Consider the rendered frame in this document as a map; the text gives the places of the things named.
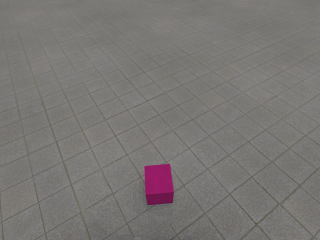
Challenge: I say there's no carton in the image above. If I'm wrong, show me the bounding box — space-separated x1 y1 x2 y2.
144 164 174 205

